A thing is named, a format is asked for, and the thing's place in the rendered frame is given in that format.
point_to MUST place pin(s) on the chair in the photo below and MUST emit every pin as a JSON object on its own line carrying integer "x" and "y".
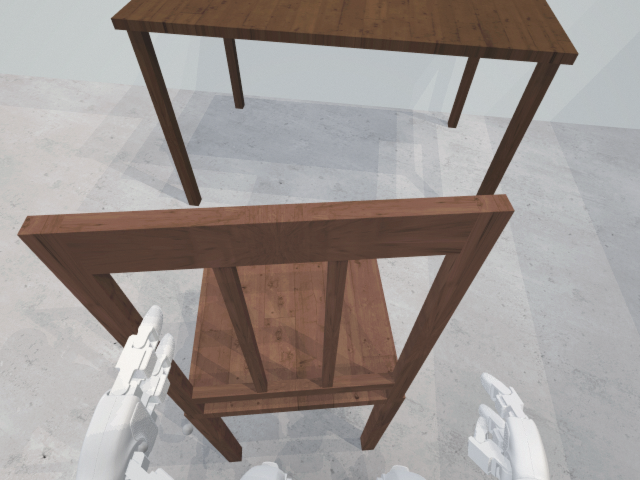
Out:
{"x": 292, "y": 314}

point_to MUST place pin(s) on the right robot hand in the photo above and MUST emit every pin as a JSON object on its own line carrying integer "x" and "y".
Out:
{"x": 516, "y": 449}

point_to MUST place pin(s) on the table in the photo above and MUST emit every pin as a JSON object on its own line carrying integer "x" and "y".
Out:
{"x": 519, "y": 30}

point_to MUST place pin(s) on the left robot hand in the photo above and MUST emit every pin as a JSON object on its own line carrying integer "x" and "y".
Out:
{"x": 125, "y": 416}

